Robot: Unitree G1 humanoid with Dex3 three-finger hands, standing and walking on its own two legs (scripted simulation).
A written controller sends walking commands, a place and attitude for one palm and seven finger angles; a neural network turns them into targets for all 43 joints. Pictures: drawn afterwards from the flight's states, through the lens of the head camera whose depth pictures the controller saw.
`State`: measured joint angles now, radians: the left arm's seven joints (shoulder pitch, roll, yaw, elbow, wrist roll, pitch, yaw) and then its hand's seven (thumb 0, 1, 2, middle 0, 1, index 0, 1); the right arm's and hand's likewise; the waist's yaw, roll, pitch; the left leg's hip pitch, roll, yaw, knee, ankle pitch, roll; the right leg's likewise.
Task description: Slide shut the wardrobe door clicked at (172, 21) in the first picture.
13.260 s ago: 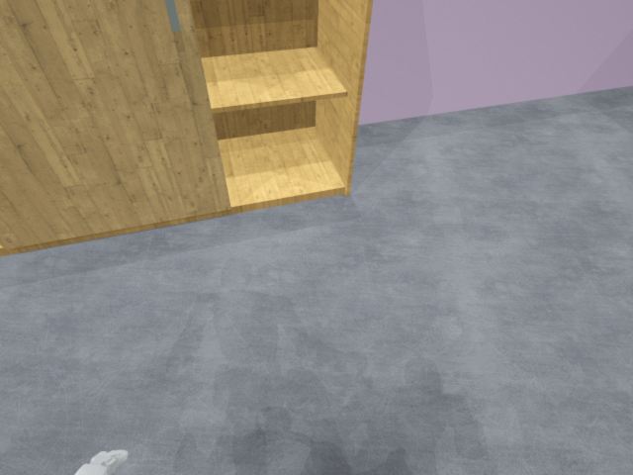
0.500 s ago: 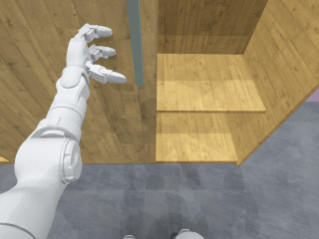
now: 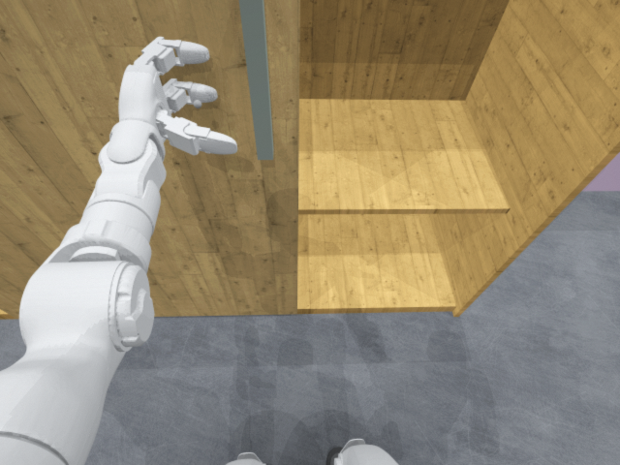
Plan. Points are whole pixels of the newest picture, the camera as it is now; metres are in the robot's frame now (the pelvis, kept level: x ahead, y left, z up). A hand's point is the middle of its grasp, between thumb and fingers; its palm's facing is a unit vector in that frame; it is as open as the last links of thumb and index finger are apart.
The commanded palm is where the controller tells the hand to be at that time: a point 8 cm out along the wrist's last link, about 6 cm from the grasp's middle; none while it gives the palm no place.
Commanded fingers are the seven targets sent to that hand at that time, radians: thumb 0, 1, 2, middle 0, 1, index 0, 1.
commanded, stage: feel for the door with the fingertips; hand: left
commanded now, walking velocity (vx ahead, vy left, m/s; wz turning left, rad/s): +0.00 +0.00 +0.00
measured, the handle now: (259, 70) +0.55 +0.03 +0.19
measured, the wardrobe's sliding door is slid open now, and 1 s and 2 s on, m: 0.53 0.53 0.53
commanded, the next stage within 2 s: slide the fingers in behind the handle in 0.34 s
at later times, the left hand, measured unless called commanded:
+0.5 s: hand (203, 105) +0.52 +0.10 +0.17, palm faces -0.01 -1.00 -0.03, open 13.6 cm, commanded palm +0.51 +0.12 +0.15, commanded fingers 0.00 -0.50 0.30 -0.30 -1.20 -0.30 -1.20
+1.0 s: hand (207, 108) +0.51 +0.09 +0.17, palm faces -0.01 -1.00 -0.02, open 13.9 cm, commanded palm +0.49 +0.11 +0.15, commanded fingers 0.00 -0.50 0.30 -0.30 -1.20 -0.30 -1.20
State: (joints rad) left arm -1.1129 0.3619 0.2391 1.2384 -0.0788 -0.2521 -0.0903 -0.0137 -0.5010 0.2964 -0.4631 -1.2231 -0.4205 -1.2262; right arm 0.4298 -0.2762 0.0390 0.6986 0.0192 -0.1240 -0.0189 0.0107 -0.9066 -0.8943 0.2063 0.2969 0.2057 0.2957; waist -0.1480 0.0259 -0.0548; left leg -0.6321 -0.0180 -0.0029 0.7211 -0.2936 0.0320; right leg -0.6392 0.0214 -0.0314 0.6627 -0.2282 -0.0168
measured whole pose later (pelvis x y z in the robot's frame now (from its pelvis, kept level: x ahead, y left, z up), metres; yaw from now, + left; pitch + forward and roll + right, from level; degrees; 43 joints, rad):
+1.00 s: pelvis +0.04 -0.01 +0.01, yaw +1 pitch +9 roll -1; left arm -0.94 0.21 0.11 1.05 -0.15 -0.27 0.00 -0.01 -0.50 0.30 -0.32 -1.29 -0.30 -1.23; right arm 0.39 -0.25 0.01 0.74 0.02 -0.12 0.02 0.01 -0.91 -0.89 0.21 0.30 0.20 0.30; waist -0.06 0.04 -0.06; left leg -0.50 -0.03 -0.03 0.67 -0.33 0.02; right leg -0.51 0.02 -0.05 0.63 -0.28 -0.03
